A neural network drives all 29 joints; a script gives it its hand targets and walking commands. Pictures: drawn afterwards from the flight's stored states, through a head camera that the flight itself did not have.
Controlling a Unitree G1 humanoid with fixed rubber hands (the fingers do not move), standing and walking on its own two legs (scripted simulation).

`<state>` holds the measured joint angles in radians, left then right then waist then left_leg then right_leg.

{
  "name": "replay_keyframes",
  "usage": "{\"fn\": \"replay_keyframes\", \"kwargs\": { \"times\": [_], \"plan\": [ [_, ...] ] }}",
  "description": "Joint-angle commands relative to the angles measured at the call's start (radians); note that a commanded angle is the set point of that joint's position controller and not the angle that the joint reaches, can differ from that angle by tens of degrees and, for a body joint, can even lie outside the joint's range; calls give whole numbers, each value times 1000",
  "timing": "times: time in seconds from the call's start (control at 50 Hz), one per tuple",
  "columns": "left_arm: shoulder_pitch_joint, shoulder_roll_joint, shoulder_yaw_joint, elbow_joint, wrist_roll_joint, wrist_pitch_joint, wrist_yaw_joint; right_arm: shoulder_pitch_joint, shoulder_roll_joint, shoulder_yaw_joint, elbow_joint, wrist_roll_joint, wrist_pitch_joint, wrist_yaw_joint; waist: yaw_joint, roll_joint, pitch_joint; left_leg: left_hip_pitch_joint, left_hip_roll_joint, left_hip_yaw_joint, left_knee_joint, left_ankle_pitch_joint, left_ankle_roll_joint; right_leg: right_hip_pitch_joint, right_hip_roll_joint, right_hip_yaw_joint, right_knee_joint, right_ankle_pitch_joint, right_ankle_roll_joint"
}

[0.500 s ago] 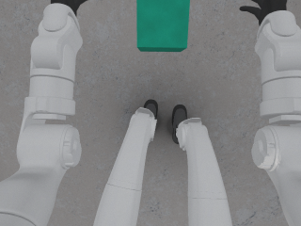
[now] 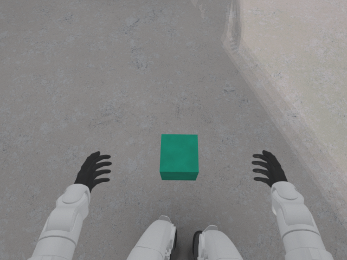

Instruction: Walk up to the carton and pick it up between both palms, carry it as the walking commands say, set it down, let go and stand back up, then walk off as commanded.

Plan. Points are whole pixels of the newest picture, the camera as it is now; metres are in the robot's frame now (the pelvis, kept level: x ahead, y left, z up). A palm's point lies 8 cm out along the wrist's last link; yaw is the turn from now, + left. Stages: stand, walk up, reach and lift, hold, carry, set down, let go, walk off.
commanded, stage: let go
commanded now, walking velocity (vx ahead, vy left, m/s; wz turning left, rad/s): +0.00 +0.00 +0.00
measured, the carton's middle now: (179, 158) +0.53 +0.05 -0.63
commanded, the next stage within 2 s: stand in 0.74 s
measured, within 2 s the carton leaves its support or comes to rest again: neither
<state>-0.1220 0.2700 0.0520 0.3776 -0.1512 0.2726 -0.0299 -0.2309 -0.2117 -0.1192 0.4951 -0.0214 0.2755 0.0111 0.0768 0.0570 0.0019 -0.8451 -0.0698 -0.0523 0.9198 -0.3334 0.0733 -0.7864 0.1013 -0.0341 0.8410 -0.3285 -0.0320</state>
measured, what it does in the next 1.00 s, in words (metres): shifts its weight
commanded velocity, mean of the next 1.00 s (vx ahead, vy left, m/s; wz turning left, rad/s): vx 0.00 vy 0.00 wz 0.00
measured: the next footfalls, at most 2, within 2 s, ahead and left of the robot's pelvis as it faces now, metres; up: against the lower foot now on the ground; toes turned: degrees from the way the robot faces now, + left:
none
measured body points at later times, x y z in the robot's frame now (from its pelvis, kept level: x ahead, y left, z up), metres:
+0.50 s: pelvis +0.06 -0.04 +0.04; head +0.09 -0.05 +0.49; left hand +0.23 +0.21 -0.02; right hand +0.23 -0.26 -0.05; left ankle +0.06 +0.06 -0.69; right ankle +0.05 -0.10 -0.69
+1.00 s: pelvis +0.07 -0.03 +0.04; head +0.03 -0.04 +0.49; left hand +0.21 +0.22 -0.04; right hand +0.22 -0.28 -0.04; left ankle +0.06 +0.06 -0.69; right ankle +0.05 -0.10 -0.69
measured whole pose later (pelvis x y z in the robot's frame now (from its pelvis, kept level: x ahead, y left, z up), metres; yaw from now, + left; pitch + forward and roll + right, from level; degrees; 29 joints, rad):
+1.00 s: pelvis +0.07 -0.03 +0.04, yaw +1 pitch +2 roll +0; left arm 0.28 0.23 0.02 0.61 -0.04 0.04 -0.01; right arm 0.30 -0.22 -0.05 0.58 -0.03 0.03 0.01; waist 0.01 0.01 -0.15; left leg -0.29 -0.07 -0.07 0.59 -0.32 0.04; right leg -0.26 0.09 -0.02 0.55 -0.32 -0.08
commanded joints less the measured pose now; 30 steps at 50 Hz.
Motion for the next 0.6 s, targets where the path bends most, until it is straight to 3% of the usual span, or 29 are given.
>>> {"fn": "replay_keyframes", "kwargs": {
  "times": [0.0,0.02,0.04,0.06,0.08,0.1,0.12,0.14,0.16,0.2,0.22,0.24,0.26,0.28,0.32,0.36,0.38,0.4,0.42,0.44,0.46,0.48,0.5,0.52,0.54,0.58],
  "plan": [
    [26,-25,-19,-81,124,-114,-26,88,-41,-49,-22,-53,-136,43,-85,53,-288,495,131,-121,-419,-164,-92,309,-72,57,-179,-80,11],
    [163,-48,-31,-104,133,-133,-28,237,-41,-42,-51,-55,-153,47,-96,50,-335,568,124,-112,-443,-94,-101,425,-75,69,-221,-5,6],
    [189,-29,-36,-153,137,-157,-23,223,-28,-7,-148,-41,-177,50,-61,18,-376,605,113,-110,-421,51,-83,474,-69,78,-225,53,0],
    [177,-23,-34,-184,157,-164,-17,249,-45,-20,-125,-42,-180,53,-53,79,-363,638,119,-128,-437,66,-94,461,-64,72,-223,54,1],
    [200,-4,-31,-195,159,-174,-15,265,-46,8,-170,-16,-197,56,-45,44,-382,691,110,-113,-412,203,-90,449,-64,80,-248,96,-3],
    [201,-11,-44,-218,143,-189,-20,272,-60,-1,-208,-22,-212,52,-69,-2,-364,703,101,-100,-415,196,-78,492,-65,90,-274,109,-1],
    [148,-5,-52,-209,127,-193,-24,194,-80,22,-240,13,-222,61,-80,-3,-320,679,102,-93,-417,163,-76,465,-68,77,-271,66,0],
    [141,-5,-25,-168,138,-186,-31,189,-80,17,-248,8,-225,50,-91,-45,-238,633,81,-44,-411,154,-76,485,-94,93,-318,66,0],
    [193,-13,-39,-195,120,-199,-41,228,-73,35,-308,5,-238,49,-96,-86,-258,674,85,-48,-405,186,-63,527,-100,98,-322,108,3],
    [275,8,-30,-134,120,-196,-50,330,-71,37,-264,17,-233,46,-104,-92,-204,685,78,-29,-423,207,-61,564,-107,99,-351,147,7],
    [313,4,-33,-163,127,-203,-49,372,-72,46,-302,11,-238,47,-91,-84,-243,723,82,-36,-419,275,-63,606,-111,102,-355,214,9],
    [306,31,-24,-182,123,-215,-51,418,-63,52,-269,23,-248,46,-96,-85,-240,696,66,-19,-409,319,-65,632,-118,104,-350,301,12],
    [316,42,-22,-171,135,-214,-56,379,-77,47,-326,26,-253,48,-92,-129,-240,683,70,-33,-407,322,-58,643,-111,101,-346,327,19],
    [310,58,-19,-175,122,-219,-56,402,-85,51,-330,33,-257,51,-98,-116,-246,709,61,-27,-401,360,-56,643,-114,115,-346,396,18],
    [341,86,-10,-107,130,-214,-70,454,-82,81,-284,45,-241,38,-96,-157,-199,644,44,0,-405,276,-41,704,-146,139,-349,467,42],
    [366,89,14,-106,148,-196,-70,522,-97,75,-256,24,-212,32,-114,-160,-154,600,35,8,-422,245,-49,745,-155,155,-350,522,50],
    [373,95,13,-91,154,-187,-73,525,-96,75,-262,27,-206,33,-107,-104,-111,616,38,7,-428,214,-52,722,-152,147,-365,445,46],
    [337,92,18,-132,149,-194,-70,485,-102,69,-287,29,-207,34,-109,-107,-153,617,34,5,-433,263,-51,757,-142,153,-356,510,41],
    [330,95,23,-154,150,-196,-64,466,-107,63,-307,15,-212,37,-103,-119,-176,692,41,-7,-440,291,-52,742,-135,124,-362,463,47],
    [364,95,13,-108,145,-182,-71,465,-114,69,-322,31,-208,35,-105,-137,-166,664,41,-7,-433,287,-47,741,-135,140,-372,494,36],
    [348,97,22,-148,142,-187,-70,488,-120,44,-313,18,-207,32,-112,-173,-172,677,38,-22,-446,291,-50,750,-123,142,-363,505,38],
    [336,99,-3,-135,141,-179,-72,493,-112,70,-293,21,-197,29,-122,-125,-97,655,43,-7,-429,231,-50,731,-144,146,-382,425,38],
    [356,87,18,-94,154,-169,-73,472,-112,69,-300,24,-192,27,-109,-122,-80,656,42,-3,-441,219,-48,717,-133,132,-391,376,36],
    [349,106,16,-113,155,-161,-69,450,-120,60,-294,15,-184,23,-104,-154,-62,657,41,-12,-444,201,-53,721,-135,144,-389,373,41],
    [370,95,25,-105,169,-145,-64,494,-120,54,-276,14,-186,17,-112,-122,-70,652,34,1,-429,214,-53,716,-147,153,-396,403,39],
    [354,96,10,-93,164,-123,-54,479,-115,76,-254,32,-184,14,-95,-124,-43,631,36,-3,-435,208,-51,712,-141,138,-391,404,38]
  ]
}}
